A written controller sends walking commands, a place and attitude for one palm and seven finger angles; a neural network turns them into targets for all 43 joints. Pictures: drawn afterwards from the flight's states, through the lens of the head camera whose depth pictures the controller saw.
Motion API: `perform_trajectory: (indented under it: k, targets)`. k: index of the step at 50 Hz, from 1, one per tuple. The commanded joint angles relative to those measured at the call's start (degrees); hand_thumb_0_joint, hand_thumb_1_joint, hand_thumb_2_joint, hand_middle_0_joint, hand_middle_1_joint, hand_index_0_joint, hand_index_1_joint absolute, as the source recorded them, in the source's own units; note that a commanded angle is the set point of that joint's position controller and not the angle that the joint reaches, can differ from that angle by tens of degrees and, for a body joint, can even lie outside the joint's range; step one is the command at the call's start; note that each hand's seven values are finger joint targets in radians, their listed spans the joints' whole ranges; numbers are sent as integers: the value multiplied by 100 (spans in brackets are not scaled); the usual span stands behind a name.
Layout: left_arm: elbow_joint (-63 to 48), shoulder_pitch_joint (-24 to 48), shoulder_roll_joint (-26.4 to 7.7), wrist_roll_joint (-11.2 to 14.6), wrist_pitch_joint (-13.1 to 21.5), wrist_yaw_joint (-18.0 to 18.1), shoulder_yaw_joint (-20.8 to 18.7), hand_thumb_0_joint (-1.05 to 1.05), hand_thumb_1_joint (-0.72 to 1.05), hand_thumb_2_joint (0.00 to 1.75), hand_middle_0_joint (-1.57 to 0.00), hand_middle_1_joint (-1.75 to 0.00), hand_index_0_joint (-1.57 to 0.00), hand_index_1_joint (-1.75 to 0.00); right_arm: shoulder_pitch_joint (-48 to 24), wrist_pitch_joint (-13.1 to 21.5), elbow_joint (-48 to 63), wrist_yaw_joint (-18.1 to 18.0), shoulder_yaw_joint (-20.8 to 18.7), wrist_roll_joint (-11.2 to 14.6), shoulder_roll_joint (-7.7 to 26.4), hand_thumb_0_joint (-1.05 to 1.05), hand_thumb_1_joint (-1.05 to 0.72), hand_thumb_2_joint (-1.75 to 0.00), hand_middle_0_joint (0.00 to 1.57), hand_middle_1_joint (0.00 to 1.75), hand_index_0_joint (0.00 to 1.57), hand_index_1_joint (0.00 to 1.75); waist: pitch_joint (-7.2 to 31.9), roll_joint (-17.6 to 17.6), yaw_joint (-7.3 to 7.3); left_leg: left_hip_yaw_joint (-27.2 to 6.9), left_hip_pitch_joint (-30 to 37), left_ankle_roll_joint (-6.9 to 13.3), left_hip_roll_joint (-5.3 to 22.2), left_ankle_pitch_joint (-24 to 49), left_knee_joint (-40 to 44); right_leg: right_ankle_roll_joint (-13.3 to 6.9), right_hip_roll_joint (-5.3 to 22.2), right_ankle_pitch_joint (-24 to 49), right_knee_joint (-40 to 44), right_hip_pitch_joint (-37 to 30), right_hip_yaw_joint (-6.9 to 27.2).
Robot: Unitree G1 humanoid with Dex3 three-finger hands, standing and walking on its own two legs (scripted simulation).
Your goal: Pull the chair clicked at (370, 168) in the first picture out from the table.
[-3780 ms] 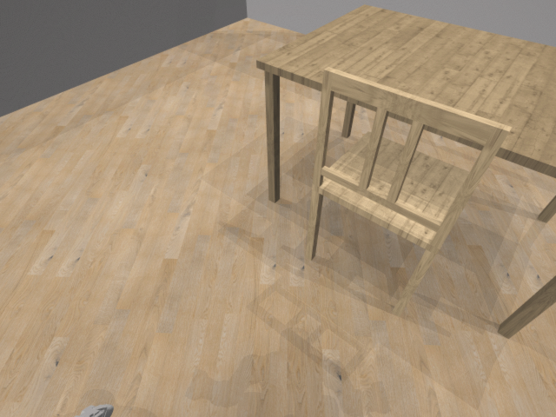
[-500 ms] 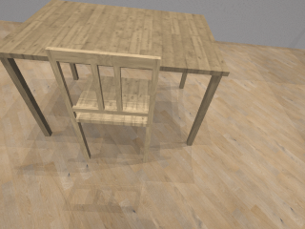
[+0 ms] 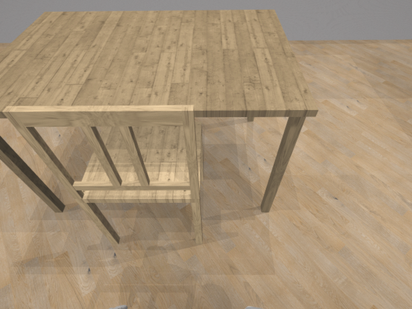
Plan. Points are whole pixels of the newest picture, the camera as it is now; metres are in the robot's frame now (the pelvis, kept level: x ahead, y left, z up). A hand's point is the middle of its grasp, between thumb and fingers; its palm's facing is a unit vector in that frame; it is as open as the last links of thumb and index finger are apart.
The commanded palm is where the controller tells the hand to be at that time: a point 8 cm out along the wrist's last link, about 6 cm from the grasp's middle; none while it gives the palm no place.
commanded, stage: come to a stop and stand still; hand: left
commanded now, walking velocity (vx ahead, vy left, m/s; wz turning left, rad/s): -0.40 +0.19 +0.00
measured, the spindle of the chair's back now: (104, 158) +0.52 +0.32 -0.09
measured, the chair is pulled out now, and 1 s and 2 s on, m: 0.00 0.00 0.00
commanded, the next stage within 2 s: look again from close up in 1.46 s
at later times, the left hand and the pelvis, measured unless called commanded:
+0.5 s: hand out of the picture +0.06 +0.23 -0.17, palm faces +0.08 -0.98 -0.20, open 7.4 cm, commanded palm none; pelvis +0.04 +0.04 +0.01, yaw -1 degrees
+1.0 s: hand out of the picture -0.03 +0.15 -0.15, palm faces +0.05 -0.98 -0.17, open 7.4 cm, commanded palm none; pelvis +0.01 +0.00 +0.02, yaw -1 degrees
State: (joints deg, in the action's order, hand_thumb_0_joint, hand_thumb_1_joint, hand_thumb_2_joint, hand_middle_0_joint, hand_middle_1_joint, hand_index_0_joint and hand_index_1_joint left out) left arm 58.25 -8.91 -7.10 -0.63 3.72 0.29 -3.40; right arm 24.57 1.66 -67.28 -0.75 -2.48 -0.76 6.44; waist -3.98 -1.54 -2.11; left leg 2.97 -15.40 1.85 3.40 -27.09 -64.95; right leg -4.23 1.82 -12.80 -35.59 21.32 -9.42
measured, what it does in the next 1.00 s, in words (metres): steps on the spot: left foot, then right foot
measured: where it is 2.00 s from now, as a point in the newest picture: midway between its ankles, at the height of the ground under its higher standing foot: outside the picture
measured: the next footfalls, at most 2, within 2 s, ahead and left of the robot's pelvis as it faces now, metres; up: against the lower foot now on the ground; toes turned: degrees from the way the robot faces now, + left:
left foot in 0.32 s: +0.14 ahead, +0.12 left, +0.00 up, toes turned +4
right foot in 0.76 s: -0.01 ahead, -0.11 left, +0.00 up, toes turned -4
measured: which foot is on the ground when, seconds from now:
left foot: up 0.00-0.30, down 0.32-0.80, up 0.82-1.00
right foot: down 0.00-0.34, up 0.36-0.74, down 0.76-1.00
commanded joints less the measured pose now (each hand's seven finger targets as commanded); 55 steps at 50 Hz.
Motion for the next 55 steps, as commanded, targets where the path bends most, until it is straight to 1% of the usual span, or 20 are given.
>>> perform_trajectory:
  k: [1, 4, 9, 12, 15, 17, 18, 21, 23, 31, 36, 37, 39, 40, 41, 44, 47, 51, 53, 55]
  targets:
    - [2, -657, -443, -71, 26, 144, -59, 0, 90, 90, -20, -30, -20, -30, 124, -24, 421, -35, -21, -78, 151, 0, -90, -90, 20, 30, 20, 30, 117, 403, 57, -253, -1075, -101, 389, 765, -291, -613, 1596, 1313, 2364, -338, 1420]
    - [-59, -393, -559, -85, -75, 179, 35, 0, 90, 90, -20, -30, -20, -30, 279, -220, 349, -76, 96, -23, 24, 0, -90, -90, 20, 30, 20, 30, 305, 496, -91, -94, -375, -319, 223, 706, 1137, -530, 1354, 2642, 2112, -69, 764]
    - [-32, -661, -1056, -80, -267, 224, -105, 0, 90, 90, -20, -30, -20, -30, -597, -331, 816, -60, -23, 10, 426, 0, -90, -90, 20, 30, 20, 30, 451, 776, 251, -25, -614, -423, 17, 605, 2074, -709, 1588, 3473, 1536, -971, 1093]
    - [-67, -652, -1179, -93, -347, 235, -157, 0, 90, 90, -20, -30, -20, -30, -894, -362, 992, -61, -95, 2, 565, 0, -90, -90, 20, 30, 20, 30, 364, 895, 268, -34, -457, -423, -56, 709, 2401, -699, 1620, 3546, 1298, -969, 1174]
    - [-104, -508, -1161, -53, -427, 238, -164, 0, 90, 90, -20, -30, -20, -30, -724, -323, 990, -53, -128, -9, 669, 0, -90, -90, 20, 30, 20, 30, 427, 740, 89, -63, 480, -332, 70, 2193, 3730, -253, 1286, 2485, 761, -600, 987]
    - [-200, -884, -686, -3, -509, 245, -57, 0, 90, 90, -20, -30, -20, -30, -759, -254, 1148, -74, -176, -65, 1296, 0, -90, -90, 20, 30, 20, 30, 513, -1173, 236, -1526, 667, 513, 1685, 5447, 4419, 440, 152, -932, -493, -123, 271]
    - [-173, -819, -772, -29, -570, 286, -51, 0, 90, 90, -20, -30, -20, -30, -845, -245, 1164, -148, -181, -65, 1330, 0, -90, -90, 20, 30, 20, 30, 675, -1514, 118, -1860, 447, 811, 1860, 5576, 4740, 502, -170, -2321, -1687, -95, 699]
    - [-20, -965, -852, -54, -578, 228, -120, 0, 90, 90, -20, -30, -20, -30, -1476, -203, 1364, -243, -95, -69, 1145, 0, -90, -90, 20, 30, 20, 30, 600, -425, 337, -1380, 321, 945, 1530, 4497, 4586, 494, -179, -1667, -2975, 325, 1321]
    - [36, -1101, -807, -49, -611, 201, -130, 0, 90, 90, -20, -30, -20, -30, -1518, -172, 1364, -243, -88, -42, 1101, 0, -90, -90, 20, 30, 20, 30, 737, -374, 335, -1040, 444, 799, 1361, 3900, 4726, 611, -162, -1227, -3142, 398, 1337]
    - [45, -958, -610, -74, -657, 105, 23, 0, 90, 90, -20, -30, -20, -30, -1015, -229, 1010, -166, -189, -51, 1152, 0, -90, -90, 20, 30, 20, 30, 613, -673, -10, -1395, 741, 682, 1260, 836, 5432, 579, -21, -1611, -908, -124, 874]
    - [553, -1886, -505, -36, -536, 130, 101, 0, 90, 90, -20, -30, -20, -30, -1078, -276, 800, -64, -217, -57, 1104, 0, -90, -90, 20, 30, 20, 30, 382, -618, 342, -880, -229, 110, 614, -230, 5606, 335, -201, -644, 1569, -1770, 423]
    - [607, -1999, -625, -62, -492, 155, 95, 0, 90, 90, -20, -30, -20, -30, -1045, -283, 752, -40, -179, -21, 902, 0, -90, -90, 20, 30, 20, 30, 246, -305, 358, -592, -468, -128, 330, -216, 5274, 243, 109, -792, 2044, -1889, 775]
    - [494, -1630, -1134, -89, -450, 161, 55, 0, 90, 90, -20, -30, -20, -30, -1024, -327, 818, 10, -66, -4, 475, 0, -90, -90, 20, 30, 20, 30, -147, 866, 193, -4, -216, -397, -331, 495, 3808, -239, 1406, -2681, 3153, -447, 2280]
    - [337, -1130, -1192, -53, -376, 180, 31, 0, 90, 90, -20, -30, -20, -30, -1116, -359, 805, 19, -76, -64, 536, 0, -90, -90, 20, 30, 20, 30, -615, 1557, 239, -115, -354, -329, -212, 826, 3145, -330, 1648, -2987, 3527, 235, 2708]
    - [268, -896, -1120, -46, -338, 200, 48, 0, 90, 90, -20, -30, -20, -30, -1059, -371, 789, 25, -78, -68, 596, 0, -90, -90, 20, 30, 20, 30, -839, 1571, 180, -258, -387, -276, -153, 880, 2808, -328, 1627, -2734, 3540, 400, 2741]
    - [252, -872, -919, -39, -251, 155, 74, 0, 90, 90, -20, -30, -20, -30, -566, -253, 588, 70, -39, -49, 589, 0, -90, -90, 20, 30, 20, 30, -665, 951, 121, -109, -771, -275, -143, 1064, 2490, -233, 1230, -1115, 2824, -542, 1805]
    - [411, -1390, -802, -45, -208, 159, 66, 0, 90, 90, -20, -30, -20, -30, -752, -203, 665, 26, -18, -47, 607, 0, -90, -90, 20, 30, 20, 30, -644, 856, 350, -89, -1076, -300, -78, 827, 2349, -338, 1413, 52, 2507, -1078, 1831]
    - [532, -1475, -794, -61, -212, 198, 14, 0, 90, 90, -20, -30, -20, -30, -695, -148, 645, -49, 32, -8, 464, 0, -90, -90, 20, 30, 20, 30, -143, 1021, 383, -8, -488, -318, -80, 717, 3272, -418, 1410, 1725, 1820, -1525, 1684]
    - [597, -1342, -668, -5, -227, 215, 47, 0, 90, 90, -20, -30, -20, -30, -384, -82, 452, -101, 71, 2, 410, 0, -90, -90, 20, 30, 20, 30, 128, 855, 245, -31, 513, -278, -106, 1887, 4257, -78, 991, 1996, 1332, -1244, 1314]
    - [635, -1449, -415, 10, -257, 237, 97, 0, 90, 90, -20, -30, -20, -30, -145, -9, 287, -161, 37, -24, 711, 0, -90, -90, 20, 30, 20, 30, 495, 303, 293, -302, 1195, -80, 391, 3749, 3947, 236, 486, 1276, 1089, -984, 980]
